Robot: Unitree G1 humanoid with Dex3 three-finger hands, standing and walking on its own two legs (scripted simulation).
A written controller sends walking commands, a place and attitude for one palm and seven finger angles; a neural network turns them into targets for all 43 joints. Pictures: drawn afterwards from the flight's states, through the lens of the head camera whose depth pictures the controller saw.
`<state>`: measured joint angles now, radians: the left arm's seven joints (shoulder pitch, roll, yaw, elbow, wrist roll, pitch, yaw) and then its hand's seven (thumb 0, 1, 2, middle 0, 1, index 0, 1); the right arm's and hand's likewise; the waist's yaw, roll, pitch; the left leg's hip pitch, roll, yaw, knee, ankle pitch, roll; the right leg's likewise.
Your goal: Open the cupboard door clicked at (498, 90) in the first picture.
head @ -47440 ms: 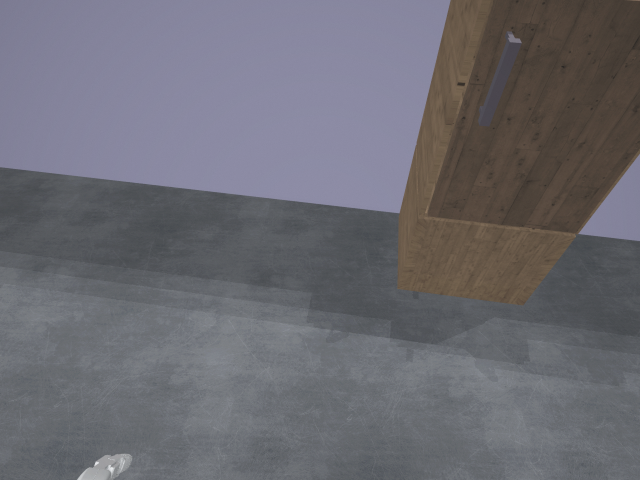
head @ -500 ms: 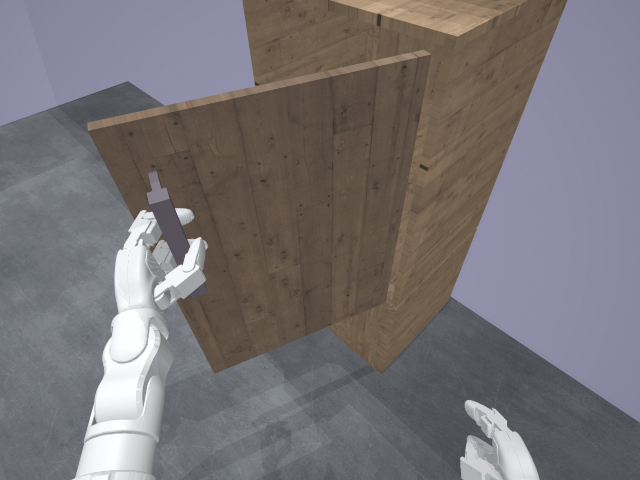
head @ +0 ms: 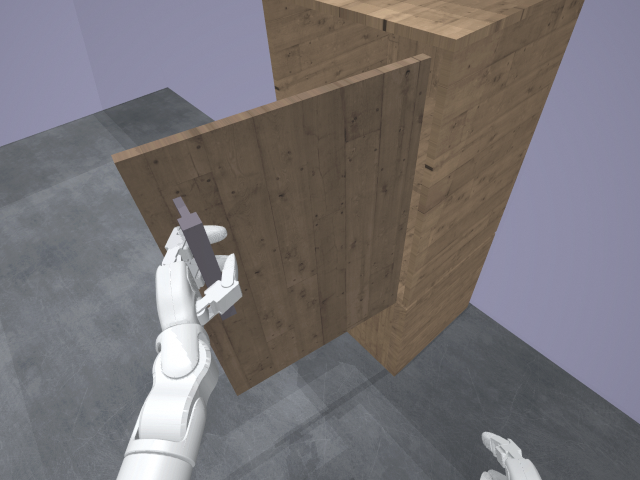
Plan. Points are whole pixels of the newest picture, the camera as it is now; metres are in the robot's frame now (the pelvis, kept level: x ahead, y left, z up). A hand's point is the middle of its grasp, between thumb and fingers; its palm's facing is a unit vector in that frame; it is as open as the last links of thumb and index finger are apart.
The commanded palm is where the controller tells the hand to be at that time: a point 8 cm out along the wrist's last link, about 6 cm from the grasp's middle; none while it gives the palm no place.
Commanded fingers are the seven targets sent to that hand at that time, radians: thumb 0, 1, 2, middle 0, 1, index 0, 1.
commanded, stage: open thumb and fingers to let go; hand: left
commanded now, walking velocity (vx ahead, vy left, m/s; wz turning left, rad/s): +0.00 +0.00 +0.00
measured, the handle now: (205, 261) +0.36 +0.17 +0.11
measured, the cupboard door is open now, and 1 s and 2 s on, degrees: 81 81 81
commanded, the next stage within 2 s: slide the hand sideways off the handle in 0.64 s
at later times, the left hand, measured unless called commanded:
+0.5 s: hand (221, 277) +0.33 +0.14 +0.11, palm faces +0.26 -0.97 +0.02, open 14.2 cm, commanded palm +0.29 +0.19 +0.10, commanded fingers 0.00 -0.50 0.30 -0.19 -0.55 -0.19 -0.55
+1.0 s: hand (205, 307) +0.29 +0.15 +0.10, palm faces -0.22 -0.97 -0.03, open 16.2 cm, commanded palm +0.27 +0.20 +0.10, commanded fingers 0.00 -0.50 0.30 -0.15 -0.30 -0.15 -0.30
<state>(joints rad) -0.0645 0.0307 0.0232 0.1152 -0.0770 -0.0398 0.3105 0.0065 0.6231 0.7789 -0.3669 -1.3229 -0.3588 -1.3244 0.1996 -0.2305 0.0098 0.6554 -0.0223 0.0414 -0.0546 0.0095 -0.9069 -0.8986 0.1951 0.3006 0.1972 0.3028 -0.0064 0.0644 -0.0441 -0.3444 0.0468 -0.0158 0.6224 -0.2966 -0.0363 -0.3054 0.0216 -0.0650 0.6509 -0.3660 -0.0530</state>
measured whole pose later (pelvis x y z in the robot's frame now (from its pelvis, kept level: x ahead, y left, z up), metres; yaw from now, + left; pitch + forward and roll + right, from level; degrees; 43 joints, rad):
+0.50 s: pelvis +0.00 +0.03 +0.00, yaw -1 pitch +1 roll +0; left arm -0.09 0.00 -0.04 0.13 -0.05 -0.04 0.33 0.00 -0.46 0.32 -0.30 -0.98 -0.28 -0.99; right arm 0.17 -0.19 0.03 0.62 -0.02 0.03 -0.04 0.01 -0.91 -0.90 0.20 0.30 0.20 0.30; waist 0.01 0.04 -0.05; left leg -0.34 0.02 0.01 0.63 -0.31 -0.01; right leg -0.29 -0.01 -0.04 0.63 -0.35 -0.01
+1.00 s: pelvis +0.00 +0.05 +0.00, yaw +0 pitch +0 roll -1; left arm -0.01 0.18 -0.04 0.08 -0.20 -0.05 -0.19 -0.01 -0.50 0.30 -0.22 -0.38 -0.17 -0.37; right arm 0.21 -0.22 0.05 0.58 0.03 0.01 -0.06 0.01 -0.91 -0.90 0.20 0.30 0.20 0.30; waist 0.00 0.05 -0.04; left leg -0.34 0.00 0.01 0.65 -0.32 0.01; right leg -0.27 -0.02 -0.04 0.62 -0.35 0.01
